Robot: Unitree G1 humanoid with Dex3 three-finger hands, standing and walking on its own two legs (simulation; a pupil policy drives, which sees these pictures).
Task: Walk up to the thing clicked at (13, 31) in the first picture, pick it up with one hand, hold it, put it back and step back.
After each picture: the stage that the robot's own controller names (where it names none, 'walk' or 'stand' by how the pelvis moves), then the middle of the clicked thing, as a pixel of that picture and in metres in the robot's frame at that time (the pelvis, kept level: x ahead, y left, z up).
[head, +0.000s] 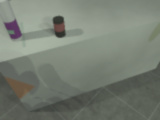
stand; (9, 20) +0.79 +0.43 -0.01
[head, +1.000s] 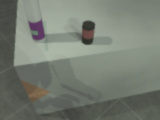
walk; (35, 20) +0.71 +0.24 +0.01
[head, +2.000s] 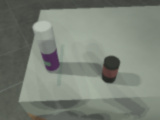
stand; (48, 49) +0.51 +0.19 +0.01
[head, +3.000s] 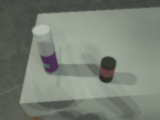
stand; (47, 52) +0.53 +0.18 -0.01
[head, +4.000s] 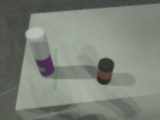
stand; (42, 55) +0.50 +0.19 -0.01
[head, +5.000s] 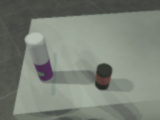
stand; (41, 60) +0.49 +0.20 -0.01
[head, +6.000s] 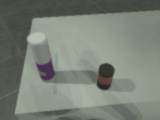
stand; (43, 59) +0.49 +0.19 -0.01
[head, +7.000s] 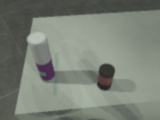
rise first; (43, 60) +0.48 +0.19 -0.01
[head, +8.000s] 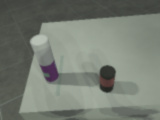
rise first; (46, 61) +0.49 +0.21 -0.01
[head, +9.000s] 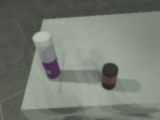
go down; (48, 58) +0.50 +0.21 -0.01
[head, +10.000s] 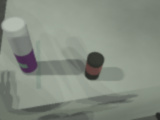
go down; (23, 50) +0.49 +0.20 +0.01
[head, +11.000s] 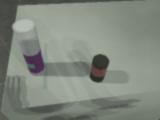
approach; (31, 51) +0.49 +0.19 +0.02
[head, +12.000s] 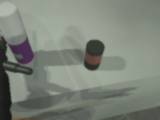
close in; (17, 39) +0.50 +0.21 +0.05
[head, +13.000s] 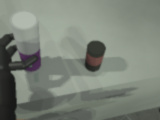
close; (29, 47) +0.45 +0.17 +0.06
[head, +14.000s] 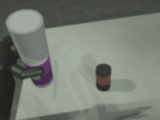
lift; (36, 57) +0.32 +0.14 +0.22
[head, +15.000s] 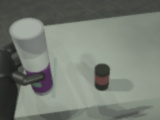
hold; (36, 64) +0.32 +0.14 +0.18
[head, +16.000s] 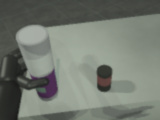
hold; (41, 69) +0.31 +0.13 +0.17
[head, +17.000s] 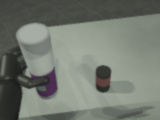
hold; (42, 67) +0.31 +0.13 +0.17
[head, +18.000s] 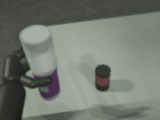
crouch; (44, 68) +0.32 +0.13 +0.16
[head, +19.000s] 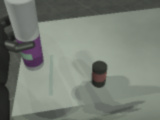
crouch; (28, 36) +0.42 +0.17 +0.19
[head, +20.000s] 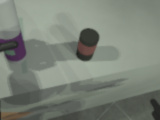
lower; (8, 32) +0.49 +0.19 +0.07
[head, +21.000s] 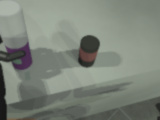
lower; (16, 42) +0.46 +0.18 +0.06
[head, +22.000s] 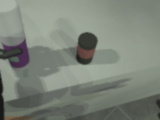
lower; (13, 39) +0.47 +0.18 +0.07
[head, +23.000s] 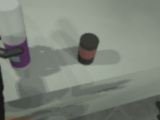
lower; (15, 39) +0.47 +0.18 +0.07
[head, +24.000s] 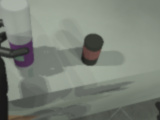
loosen; (20, 39) +0.47 +0.17 +0.07
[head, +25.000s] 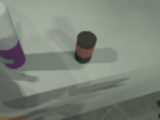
withdraw; (6, 42) +0.46 +0.19 +0.07
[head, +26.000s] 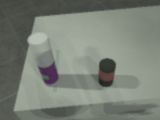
sink last; (45, 62) +0.45 +0.19 +0.03
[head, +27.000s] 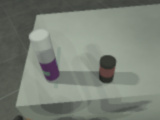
stand; (47, 58) +0.47 +0.19 +0.03
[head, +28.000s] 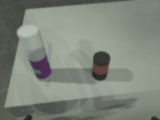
stand; (37, 56) +0.46 +0.20 +0.04
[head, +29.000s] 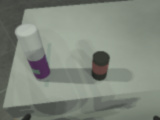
stand; (36, 56) +0.46 +0.20 +0.05
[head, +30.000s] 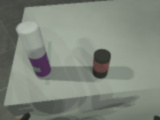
stand; (37, 53) +0.46 +0.20 +0.05
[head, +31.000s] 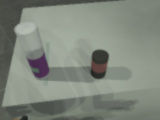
stand; (35, 54) +0.46 +0.20 +0.05
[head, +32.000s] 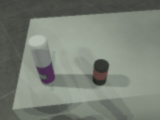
stand; (43, 63) +0.47 +0.19 -0.01
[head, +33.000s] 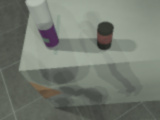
walk; (45, 25) +0.58 +0.19 +0.01
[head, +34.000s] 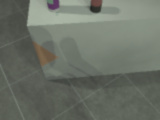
walk; out of the picture +0.87 +0.16 +0.01
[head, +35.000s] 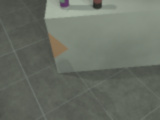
stand; out of the picture +1.12 +0.19 +0.00
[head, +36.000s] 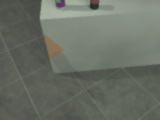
stand; out of the picture +1.08 +0.18 -0.01
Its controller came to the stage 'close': yes
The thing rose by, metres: 0.22
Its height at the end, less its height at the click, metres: +0.00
